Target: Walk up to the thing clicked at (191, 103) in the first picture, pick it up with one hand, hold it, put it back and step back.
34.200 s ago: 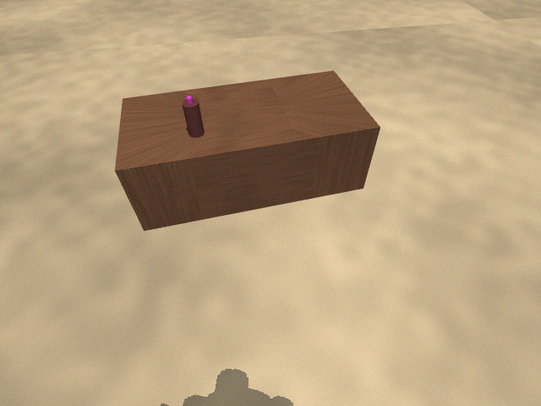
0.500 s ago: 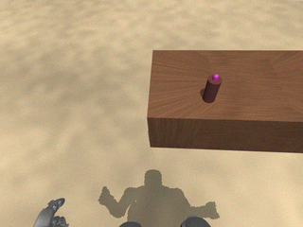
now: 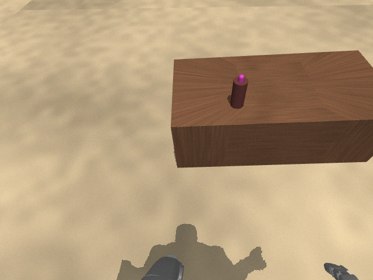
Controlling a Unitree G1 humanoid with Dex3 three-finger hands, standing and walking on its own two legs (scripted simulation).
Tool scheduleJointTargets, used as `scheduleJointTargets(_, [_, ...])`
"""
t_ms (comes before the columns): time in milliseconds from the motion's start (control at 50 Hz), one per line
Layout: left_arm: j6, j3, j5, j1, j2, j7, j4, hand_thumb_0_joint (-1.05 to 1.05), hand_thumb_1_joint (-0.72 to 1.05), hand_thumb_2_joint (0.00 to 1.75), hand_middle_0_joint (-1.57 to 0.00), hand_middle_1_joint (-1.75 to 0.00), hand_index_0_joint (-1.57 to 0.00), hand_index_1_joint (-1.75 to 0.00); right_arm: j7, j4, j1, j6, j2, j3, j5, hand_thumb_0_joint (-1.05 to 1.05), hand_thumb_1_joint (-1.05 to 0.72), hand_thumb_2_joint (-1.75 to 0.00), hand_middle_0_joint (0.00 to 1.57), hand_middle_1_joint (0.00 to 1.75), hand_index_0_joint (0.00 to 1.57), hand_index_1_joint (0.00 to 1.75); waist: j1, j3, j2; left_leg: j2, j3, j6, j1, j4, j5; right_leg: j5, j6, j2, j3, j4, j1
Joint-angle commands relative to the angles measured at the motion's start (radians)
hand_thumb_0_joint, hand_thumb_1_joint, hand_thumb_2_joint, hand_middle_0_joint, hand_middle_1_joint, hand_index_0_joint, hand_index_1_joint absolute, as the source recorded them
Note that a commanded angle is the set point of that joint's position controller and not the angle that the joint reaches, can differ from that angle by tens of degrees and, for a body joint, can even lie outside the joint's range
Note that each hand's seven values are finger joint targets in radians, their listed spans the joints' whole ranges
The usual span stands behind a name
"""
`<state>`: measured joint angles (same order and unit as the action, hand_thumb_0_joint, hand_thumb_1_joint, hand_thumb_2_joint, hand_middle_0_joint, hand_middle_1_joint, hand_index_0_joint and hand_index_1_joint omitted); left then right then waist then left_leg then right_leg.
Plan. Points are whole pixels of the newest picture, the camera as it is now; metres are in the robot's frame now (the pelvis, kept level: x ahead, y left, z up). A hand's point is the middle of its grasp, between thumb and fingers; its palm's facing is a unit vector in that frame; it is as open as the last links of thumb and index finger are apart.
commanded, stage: step back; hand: right
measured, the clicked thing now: (239, 90) +0.97 -0.17 -0.28
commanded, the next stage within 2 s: stand in 1.44 s
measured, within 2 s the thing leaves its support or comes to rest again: neither
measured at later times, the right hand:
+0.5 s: hand out of the picture -0.03 -0.27 -0.14, palm faces -0.08 +0.91 -0.40, open 7.4 cm
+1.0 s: hand out of the picture -0.09 -0.26 -0.15, palm faces -0.09 +0.94 -0.34, open 7.4 cm
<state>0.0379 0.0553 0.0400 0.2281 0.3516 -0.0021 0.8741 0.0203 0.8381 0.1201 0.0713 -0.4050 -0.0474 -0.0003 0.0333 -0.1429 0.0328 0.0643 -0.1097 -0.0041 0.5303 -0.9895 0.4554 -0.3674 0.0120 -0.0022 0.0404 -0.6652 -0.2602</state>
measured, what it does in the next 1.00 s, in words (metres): walks backwards: left foot, then right foot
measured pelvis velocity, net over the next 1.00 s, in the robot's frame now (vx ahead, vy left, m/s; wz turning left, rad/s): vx -0.17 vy -0.01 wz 0.07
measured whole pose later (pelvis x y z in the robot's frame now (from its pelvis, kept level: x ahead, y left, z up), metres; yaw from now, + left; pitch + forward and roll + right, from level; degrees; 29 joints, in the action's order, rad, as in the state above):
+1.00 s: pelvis -0.17 -0.01 +0.01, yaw +4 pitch -2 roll -1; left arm -0.04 0.05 0.03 0.19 0.38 -0.01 1.00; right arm -0.02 1.00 0.21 0.00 -0.35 -0.03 0.02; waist 0.01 -0.04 0.02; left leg 0.01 -0.07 0.01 0.28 -0.66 0.37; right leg -0.34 0.01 0.00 -0.03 -0.57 -0.19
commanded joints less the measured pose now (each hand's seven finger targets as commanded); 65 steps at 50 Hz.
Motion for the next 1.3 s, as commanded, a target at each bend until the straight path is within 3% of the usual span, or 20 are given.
scheduleJointTargets(0, [-0.033, 0.091, 0.011, -0.186, 0.285, 0.037, -0.151, 0.00, 0.90, 0.90, -0.20, -0.30, -0.20, -0.30, 0.014, -0.058, 0.070, -0.034, -0.179, -0.053, -0.003, 0.00, -0.90, -0.90, 0.20, 0.30, 0.20, 0.30, -0.063, 0.089, -0.189, 0.028, -0.044, -0.008, -0.092, -0.240, 0.018, 0.410, 0.197, 0.249, 0.153, 0.229, -0.131])
scheduleJointTargets(160, [0.010, 0.072, -0.015, -0.094, 0.268, 0.036, -0.147, 0.00, 0.90, 0.90, -0.20, -0.30, -0.20, -0.30, 0.008, -0.018, 0.146, -0.060, -0.144, -0.050, 0.026, 0.00, -0.90, -0.90, 0.20, 0.30, 0.20, 0.30, -0.024, 0.221, -0.191, -0.030, 0.140, 0.011, -0.258, 0.596, -0.245, 0.519, 0.119, 0.208, 0.108, -0.025, 0.142])
scheduleJointTargets(200, [0.013, 0.040, -0.026, -0.038, 0.188, 0.029, -0.161, 0.00, 0.90, 0.90, -0.20, -0.30, -0.20, -0.30, 0.007, -0.046, 0.081, -0.058, -0.305, -0.085, 0.042, 0.00, -0.90, -0.90, 0.20, 0.30, 0.20, 0.30, 0.007, 0.205, 0.124, -0.375, -0.331, 0.178, -0.397, 0.616, -0.522, -0.023, 0.009, -0.013, -0.018, -0.256, -0.228])
scheduleJointTargets(220, [0.016, 0.063, -0.025, -0.135, 0.231, 0.042, -0.167, 0.00, 0.90, 0.90, -0.20, -0.30, -0.20, -0.30, 0.001, -0.061, 0.080, -0.060, -0.366, -0.093, 0.030, 0.00, -0.90, -0.90, 0.20, 0.30, 0.20, 0.30, -0.067, 0.205, 0.173, -0.493, -0.427, 0.308, -0.249, 0.634, -0.627, -0.307, -0.005, -0.046, 0.040, -0.441, -0.164])
scheduleJointTargets(300, [0.018, 0.070, -0.032, -0.042, 0.233, 0.029, -0.098, 0.00, 0.90, 0.90, -0.20, -0.30, -0.20, -0.30, 0.019, -0.063, -0.023, -0.069, -0.249, -0.060, 0.033, 0.00, -0.90, -0.90, 0.20, 0.30, 0.20, 0.30, 0.020, 0.167, 0.079, -0.351, -0.131, 0.245, -0.209, 0.549, -0.587, -0.153, 0.005, -0.064, 0.118, -0.606, -0.155])
scheduleJointTargets(380, [-0.009, 0.064, -0.012, -0.056, 0.212, -0.003, -0.079, 0.00, 0.90, 0.90, -0.20, -0.30, -0.20, -0.30, 0.007, -0.052, 0.025, -0.070, -0.232, -0.067, 0.050, 0.00, -0.90, -0.90, 0.20, 0.30, 0.20, 0.30, -0.040, 0.135, 0.134, -0.289, -0.130, 0.215, -0.275, 0.612, -0.067, -0.158, -0.015, -0.020, 0.023, -0.190, -0.116])
scheduleJointTargets(440, [-0.043, 0.062, -0.010, 0.031, 0.192, 0.002, -0.008, 0.00, 0.90, 0.90, -0.20, -0.30, -0.20, -0.30, -0.003, -0.041, 0.017, -0.053, -0.243, -0.069, 0.047, 0.00, -0.90, -0.90, 0.20, 0.30, 0.20, 0.30, -0.006, 0.183, 0.126, -0.262, -0.066, 0.174, -0.257, 0.508, -0.057, -0.031, 0.019, -0.039, -0.059, 0.270, 0.091])
scheduleJointTargets(480, [-0.064, 0.091, 0.015, 0.068, 0.279, 0.012, 0.015, 0.00, 0.90, 0.90, -0.20, -0.30, -0.20, -0.30, -0.009, -0.049, 0.048, -0.052, -0.146, -0.038, 0.035, 0.00, -0.90, -0.90, 0.20, 0.30, 0.20, 0.30, -0.004, 0.155, -0.104, -0.130, 0.034, 0.065, 0.022, 0.246, 0.029, -0.137, 0.076, 0.111, 0.274, 0.368, 0.248])
scheduleJointTargets(520, [-0.067, 0.103, 0.016, -0.112, 0.383, 0.015, -0.041, 0.00, 0.90, 0.90, -0.20, -0.30, -0.20, -0.30, -0.001, -0.038, -0.027, -0.053, -0.193, -0.059, 0.023, 0.00, -0.90, -0.90, 0.20, 0.30, 0.20, 0.30, 0.002, 0.019, -0.189, -0.096, -0.072, 0.000, -0.123, 0.058, 0.073, -0.463, 0.243, 0.392, 0.563, 0.460, -0.253])
scheduleJointTargets(560, [-0.083, 0.073, 0.007, -0.141, 0.283, 0.018, -0.036, 0.00, 0.90, 0.90, -0.20, -0.30, -0.20, -0.30, -0.012, 0.004, 0.005, -0.069, -0.170, -0.048, 0.009, 0.00, -0.90, -0.90, 0.20, 0.30, 0.20, 0.30, -0.029, 0.002, -0.082, -0.039, -0.035, 0.004, -0.089, 0.080, -0.035, -0.119, 0.165, 0.235, 0.303, 0.349, -0.118])
scheduleJointTargets(700, [-0.066, 0.053, 0.000, -0.090, 0.264, 0.001, -0.005, 0.00, 0.90, 0.90, -0.20, -0.30, -0.20, -0.30, -0.023, 0.063, 0.071, -0.107, -0.141, -0.051, 0.027, 0.00, -0.90, -0.90, 0.20, 0.30, 0.20, 0.30, -0.028, 0.081, -0.154, -0.025, 0.108, 0.014, -0.359, 0.572, -0.116, -0.019, 0.112, 0.183, 0.158, 0.236, -0.058])
scheduleJointTargets(760, [-0.061, 0.039, -0.028, -0.089, 0.220, 0.001, 0.021, 0.00, 0.90, 0.90, -0.20, -0.30, -0.20, -0.30, -0.022, 0.069, 0.079, -0.118, -0.253, -0.071, 0.029, 0.00, -0.90, -0.90, 0.20, 0.30, 0.20, 0.30, -0.029, 0.136, 0.049, -0.325, -0.350, 0.190, -0.345, 0.709, 0.150, -0.143, 0.018, 0.012, -0.043, -0.027, -0.116])
scheduleJointTargets(880, [-0.095, 0.043, -0.015, -0.020, 0.225, 0.009, 0.078, 0.00, 0.90, 0.90, -0.20, -0.30, -0.20, -0.30, -0.027, 0.068, -0.015, -0.105, -0.163, -0.039, 0.014, 0.00, -0.90, -0.90, 0.20, 0.30, 0.20, 0.30, 0.026, 0.152, 0.063, -0.173, -0.084, 0.072, -0.168, 0.523, -0.240, 0.061, 0.052, 0.057, 0.036, 0.247, 0.192])
scheduleJointTargets(940, [-0.099, 0.066, -0.008, -0.022, 0.326, 0.010, 0.080, 0.00, 0.90, 0.90, -0.20, -0.30, -0.20, -0.30, -0.022, 0.070, -0.005, -0.105, -0.141, -0.036, 0.023, 0.00, -0.90, -0.90, 0.20, 0.30, 0.20, 0.30, 0.018, 0.072, -0.107, -0.036, 0.053, 0.022, -0.027, 0.299, -0.015, -0.101, 0.191, 0.301, 0.329, 0.347, 0.182])
scheduleJointTargets(1000, [-0.097, 0.051, -0.015, -0.125, 0.290, 0.012, 0.049, 0.00, 0.90, 0.90, -0.20, -0.30, -0.20, -0.30, -0.022, 0.102, 0.058, -0.120, -0.139, -0.038, 0.023, 0.00, -0.90, -0.90, 0.20, 0.30, 0.20, 0.30, -0.037, 0.060, -0.124, -0.086, 0.066, 0.029, -0.178, 0.406, -0.104, 0.177, 0.183, 0.304, 0.218, 0.275, 0.055])
scheduleJointTargets(1060, [-0.081, 0.023, -0.027, -0.172, 0.216, 0.004, 0.039, 0.00, 0.90, 0.90, -0.20, -0.30, -0.20, -0.30, -0.022, 0.123, 0.099, -0.135, -0.197, -0.059, 0.032, 0.00, -0.90, -0.90, 0.20, 0.30, 0.20, 0.30, -0.054, 0.118, -0.004, -0.227, -0.202, 0.115, -0.364, 0.616, -0.283, 0.132, 0.030, 0.062, -0.036, 0.037, -0.068])
scheduleJointTargets(1120, [-0.076, 0.026, -0.026, -0.184, 0.208, 0.011, 0.048, 0.00, 0.90, 0.90, -0.20, -0.30, -0.20, -0.30, -0.016, 0.131, 0.122, -0.136, -0.230, -0.069, 0.029, 0.00, -0.90, -0.90, 0.20, 0.30, 0.20, 0.30, -0.061, 0.114, 0.070, -0.364, -0.334, 0.244, -0.485, 0.621, -0.534, -0.223, 0.022, 0.021, -0.023, -0.105, -0.194])
scheduleJointTargets(1200, [-0.086, 0.022, -0.036, -0.124, 0.190, 0.012, 0.078, 0.00, 0.90, 0.90, -0.20, -0.30, -0.20, -0.30, -0.003, 0.105, 0.020, -0.131, -0.185, -0.050, 0.021, 0.00, -0.90, -0.90, 0.20, 0.30, 0.20, 0.30, -0.007, 0.181, 0.109, -0.289, -0.140, 0.170, -0.437, 0.527, -0.783, -0.032, 0.022, 0.042, -0.034, 0.067, -0.033])
scheduleJointTargets(1240, [-0.095, 0.029, -0.028, -0.067, 0.199, 0.015, 0.111, 0.00, 0.90, 0.90, -0.20, -0.30, -0.20, -0.30, -0.005, 0.090, -0.041, -0.116, -0.165, -0.038, 0.007, 0.00, -0.90, -0.90, 0.20, 0.30, 0.20, 0.30, 0.026, 0.221, 0.063, -0.217, -0.042, 0.091, -0.323, 0.453, -0.661, 0.234, 0.026, 0.045, -0.031, 0.252, 0.178])
scheduleJointTargets(1280, [-0.104, 0.047, -0.016, -0.046, 0.299, 0.027, 0.117, 0.00, 0.90, 0.90, -0.20, -0.30, -0.20, -0.30, -0.008, 0.074, -0.049, -0.103, -0.103, -0.021, -0.001, 0.00, -0.90, -0.90, 0.20, 0.30, 0.20, 0.30, 0.021, 0.239, -0.113, -0.082, 0.046, 0.012, -0.140, 0.316, -0.294, 0.340, 0.122, 0.258, 0.255, 0.311, 0.279])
